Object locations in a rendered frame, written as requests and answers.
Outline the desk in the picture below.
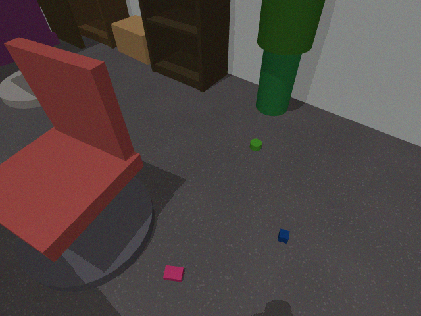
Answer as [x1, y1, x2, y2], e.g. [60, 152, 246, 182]
[37, 0, 85, 49]

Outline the office chair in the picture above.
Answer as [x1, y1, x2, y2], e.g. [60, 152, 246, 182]
[0, 0, 60, 109]
[0, 38, 155, 292]

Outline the bookshelf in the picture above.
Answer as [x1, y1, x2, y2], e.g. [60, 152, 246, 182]
[138, 0, 230, 92]
[68, 0, 130, 49]

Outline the potted plant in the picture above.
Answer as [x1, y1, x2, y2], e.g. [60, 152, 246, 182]
[256, 0, 325, 116]

